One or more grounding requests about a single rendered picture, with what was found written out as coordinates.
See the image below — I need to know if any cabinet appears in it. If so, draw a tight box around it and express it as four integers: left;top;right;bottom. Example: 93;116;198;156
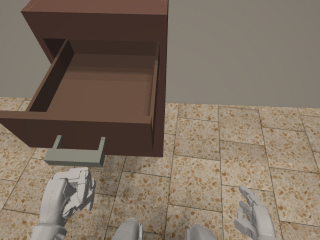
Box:
21;0;169;158

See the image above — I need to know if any drawer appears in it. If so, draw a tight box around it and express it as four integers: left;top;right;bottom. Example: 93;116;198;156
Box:
0;39;160;153

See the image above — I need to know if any handle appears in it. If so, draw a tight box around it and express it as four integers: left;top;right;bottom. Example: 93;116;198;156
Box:
43;135;107;168

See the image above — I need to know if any robot left hand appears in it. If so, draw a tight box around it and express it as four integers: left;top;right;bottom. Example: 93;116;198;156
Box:
39;167;96;227

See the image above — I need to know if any robot right hand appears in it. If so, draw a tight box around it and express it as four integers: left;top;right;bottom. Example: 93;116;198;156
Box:
234;185;276;240

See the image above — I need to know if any left robot forearm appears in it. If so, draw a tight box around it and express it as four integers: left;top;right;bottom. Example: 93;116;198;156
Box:
30;223;67;240

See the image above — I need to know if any right robot thigh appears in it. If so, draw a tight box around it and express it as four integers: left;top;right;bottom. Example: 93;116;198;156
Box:
184;226;218;240

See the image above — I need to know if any right robot shin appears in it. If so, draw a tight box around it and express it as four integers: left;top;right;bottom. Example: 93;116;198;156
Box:
192;223;202;227

